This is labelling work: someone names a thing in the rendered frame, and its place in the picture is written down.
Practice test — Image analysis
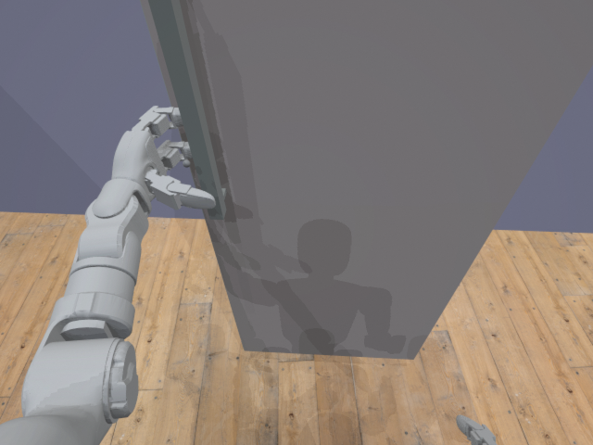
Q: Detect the fridge door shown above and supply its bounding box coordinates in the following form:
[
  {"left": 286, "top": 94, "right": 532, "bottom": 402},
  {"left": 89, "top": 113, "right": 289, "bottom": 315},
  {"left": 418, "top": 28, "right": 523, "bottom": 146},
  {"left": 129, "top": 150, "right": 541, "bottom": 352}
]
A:
[{"left": 140, "top": 0, "right": 593, "bottom": 360}]

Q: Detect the handle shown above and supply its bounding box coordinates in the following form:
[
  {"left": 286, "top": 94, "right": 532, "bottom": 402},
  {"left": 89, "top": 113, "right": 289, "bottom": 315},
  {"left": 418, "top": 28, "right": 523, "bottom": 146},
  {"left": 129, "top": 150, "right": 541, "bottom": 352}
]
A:
[{"left": 148, "top": 0, "right": 227, "bottom": 220}]

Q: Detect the robot left hand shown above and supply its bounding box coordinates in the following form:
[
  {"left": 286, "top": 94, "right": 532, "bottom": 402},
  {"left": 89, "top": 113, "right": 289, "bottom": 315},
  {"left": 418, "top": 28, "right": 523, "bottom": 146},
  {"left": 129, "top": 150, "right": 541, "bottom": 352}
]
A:
[{"left": 111, "top": 106, "right": 216, "bottom": 210}]

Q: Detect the left robot forearm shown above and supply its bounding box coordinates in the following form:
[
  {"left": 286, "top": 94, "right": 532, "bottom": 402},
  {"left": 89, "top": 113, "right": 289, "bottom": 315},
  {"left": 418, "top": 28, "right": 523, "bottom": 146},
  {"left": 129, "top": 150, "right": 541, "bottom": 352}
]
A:
[{"left": 21, "top": 179, "right": 152, "bottom": 417}]

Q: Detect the robot right hand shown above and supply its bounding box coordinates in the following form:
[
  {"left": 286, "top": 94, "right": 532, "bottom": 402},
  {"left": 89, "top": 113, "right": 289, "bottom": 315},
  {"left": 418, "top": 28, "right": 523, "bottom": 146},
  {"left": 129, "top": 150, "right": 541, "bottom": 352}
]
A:
[{"left": 456, "top": 415, "right": 498, "bottom": 445}]

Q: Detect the left robot upper arm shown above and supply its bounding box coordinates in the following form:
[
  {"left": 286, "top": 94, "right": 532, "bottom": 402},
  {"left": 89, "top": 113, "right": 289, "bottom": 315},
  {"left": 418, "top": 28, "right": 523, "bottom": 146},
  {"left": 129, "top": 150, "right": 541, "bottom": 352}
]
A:
[{"left": 0, "top": 337, "right": 139, "bottom": 445}]

